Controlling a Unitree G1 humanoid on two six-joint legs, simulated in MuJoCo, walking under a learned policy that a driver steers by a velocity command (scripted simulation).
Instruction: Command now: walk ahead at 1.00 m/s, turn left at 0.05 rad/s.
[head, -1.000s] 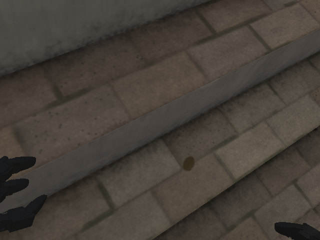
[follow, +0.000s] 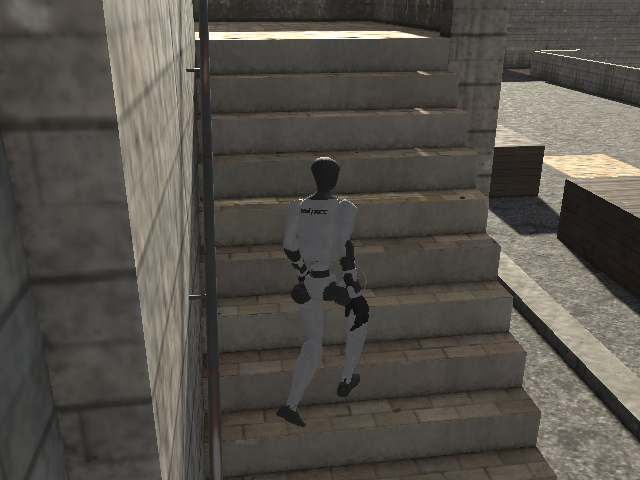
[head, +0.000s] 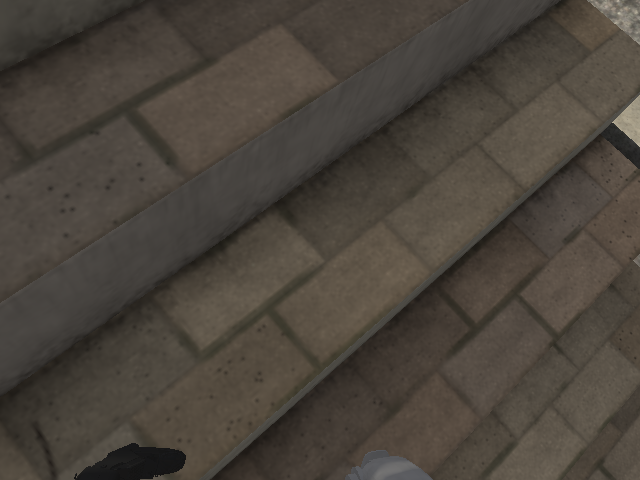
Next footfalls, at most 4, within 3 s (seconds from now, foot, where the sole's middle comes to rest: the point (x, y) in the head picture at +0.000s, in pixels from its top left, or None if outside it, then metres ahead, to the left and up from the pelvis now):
0.16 left None -0.08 0.08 -0.55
0.44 right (429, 465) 0.26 -0.23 -0.57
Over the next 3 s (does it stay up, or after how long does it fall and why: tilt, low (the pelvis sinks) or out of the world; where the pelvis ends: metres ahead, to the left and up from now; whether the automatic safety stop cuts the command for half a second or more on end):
falls after 0.92 s (tilt)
